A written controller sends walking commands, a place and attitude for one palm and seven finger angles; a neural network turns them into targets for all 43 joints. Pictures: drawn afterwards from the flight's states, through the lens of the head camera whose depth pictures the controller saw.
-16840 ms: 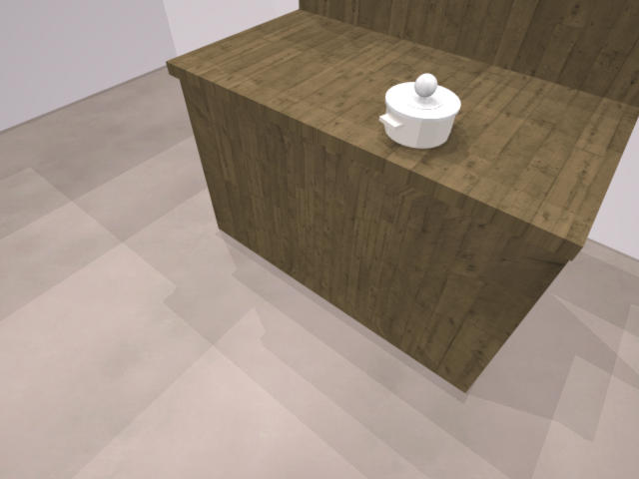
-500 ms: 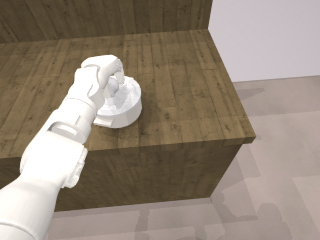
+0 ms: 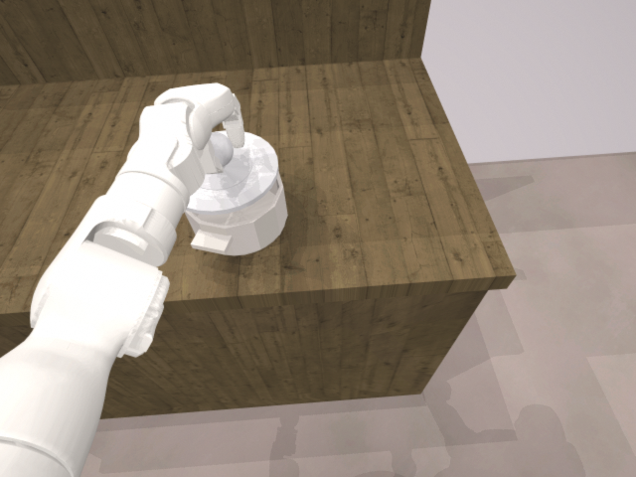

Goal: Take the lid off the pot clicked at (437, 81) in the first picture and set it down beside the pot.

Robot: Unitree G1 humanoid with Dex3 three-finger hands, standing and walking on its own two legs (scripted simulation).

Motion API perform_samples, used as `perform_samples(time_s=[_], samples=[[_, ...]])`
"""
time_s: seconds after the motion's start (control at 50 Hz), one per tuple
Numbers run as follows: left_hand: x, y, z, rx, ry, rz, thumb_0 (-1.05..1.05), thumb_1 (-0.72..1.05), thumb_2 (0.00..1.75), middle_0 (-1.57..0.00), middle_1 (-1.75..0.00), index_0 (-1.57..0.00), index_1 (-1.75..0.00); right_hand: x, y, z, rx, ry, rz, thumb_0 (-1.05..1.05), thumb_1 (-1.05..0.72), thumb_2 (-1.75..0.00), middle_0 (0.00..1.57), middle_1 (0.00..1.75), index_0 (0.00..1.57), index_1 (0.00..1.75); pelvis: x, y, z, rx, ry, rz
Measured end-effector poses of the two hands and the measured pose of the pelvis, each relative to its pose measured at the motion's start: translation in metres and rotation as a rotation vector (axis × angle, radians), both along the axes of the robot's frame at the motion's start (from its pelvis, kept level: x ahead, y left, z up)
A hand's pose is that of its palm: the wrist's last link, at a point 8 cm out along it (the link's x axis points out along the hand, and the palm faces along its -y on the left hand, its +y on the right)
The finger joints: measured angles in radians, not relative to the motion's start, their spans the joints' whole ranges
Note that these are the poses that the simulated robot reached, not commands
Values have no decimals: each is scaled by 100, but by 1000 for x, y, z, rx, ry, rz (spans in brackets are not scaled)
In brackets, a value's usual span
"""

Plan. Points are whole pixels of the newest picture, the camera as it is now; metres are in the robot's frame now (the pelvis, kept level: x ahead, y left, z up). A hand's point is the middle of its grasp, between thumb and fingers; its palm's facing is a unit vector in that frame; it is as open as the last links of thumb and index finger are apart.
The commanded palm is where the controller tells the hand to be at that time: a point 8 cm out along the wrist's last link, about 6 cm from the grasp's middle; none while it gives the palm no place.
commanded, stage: lift the lid straight up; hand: left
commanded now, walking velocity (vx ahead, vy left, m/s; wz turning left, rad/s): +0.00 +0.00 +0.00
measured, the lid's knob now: (215, 150) +0.52 +0.11 +0.12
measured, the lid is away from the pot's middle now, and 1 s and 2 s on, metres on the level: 0.01 0.02 0.07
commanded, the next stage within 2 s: move the lid sideways beside the pot in 1.38 s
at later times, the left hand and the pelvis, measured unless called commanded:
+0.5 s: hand (201, 125) +0.48 +0.10 +0.19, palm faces -0.32 -0.05 -0.95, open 7.7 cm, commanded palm +0.49 +0.11 +0.27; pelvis -0.01 +0.00 +0.00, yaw +1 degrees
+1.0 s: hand (181, 92) +0.49 +0.11 +0.23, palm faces -0.28 -0.06 -0.96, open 7.7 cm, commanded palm +0.49 +0.11 +0.31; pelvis -0.01 +0.01 +0.00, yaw +1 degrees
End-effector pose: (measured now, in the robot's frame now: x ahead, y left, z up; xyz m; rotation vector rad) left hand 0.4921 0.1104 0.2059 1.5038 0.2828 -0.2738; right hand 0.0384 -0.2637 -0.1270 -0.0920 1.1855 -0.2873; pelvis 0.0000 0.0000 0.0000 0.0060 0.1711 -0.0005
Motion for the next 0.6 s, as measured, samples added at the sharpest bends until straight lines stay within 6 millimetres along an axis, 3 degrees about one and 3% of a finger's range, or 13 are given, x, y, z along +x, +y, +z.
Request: perform_samples(time_s=[0.34,0.6], samples=[[-7,-7,34,2,-42,16,1,26,76,-60,-97,-62,-96,17,7,1,23,-60,39,0,-91,-90,20,30,20,30,-5,0,1,4,-18,6],[-10,-3,55,-14,-43,25,1,26,76,-60,-97,-62,-96,10,2,5,-6,-70,37,0,-91,-90,20,30,20,30,-9,0,2,4,-29,6]])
